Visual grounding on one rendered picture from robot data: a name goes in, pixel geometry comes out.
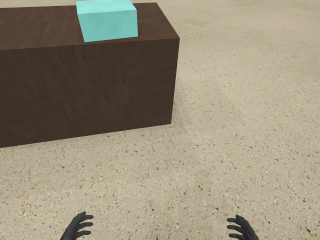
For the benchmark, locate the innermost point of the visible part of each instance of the carton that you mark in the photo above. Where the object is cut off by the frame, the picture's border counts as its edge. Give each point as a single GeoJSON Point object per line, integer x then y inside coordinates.
{"type": "Point", "coordinates": [107, 19]}

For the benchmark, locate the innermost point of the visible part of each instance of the right robot hand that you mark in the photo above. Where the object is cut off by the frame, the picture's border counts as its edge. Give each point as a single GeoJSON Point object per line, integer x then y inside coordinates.
{"type": "Point", "coordinates": [247, 231]}

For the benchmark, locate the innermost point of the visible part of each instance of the left robot hand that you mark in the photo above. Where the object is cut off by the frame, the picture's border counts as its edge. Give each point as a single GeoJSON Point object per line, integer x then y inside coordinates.
{"type": "Point", "coordinates": [71, 232]}

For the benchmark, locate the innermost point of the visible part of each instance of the pedestal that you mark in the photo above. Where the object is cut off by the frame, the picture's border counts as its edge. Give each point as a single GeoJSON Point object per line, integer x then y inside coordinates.
{"type": "Point", "coordinates": [55, 86]}

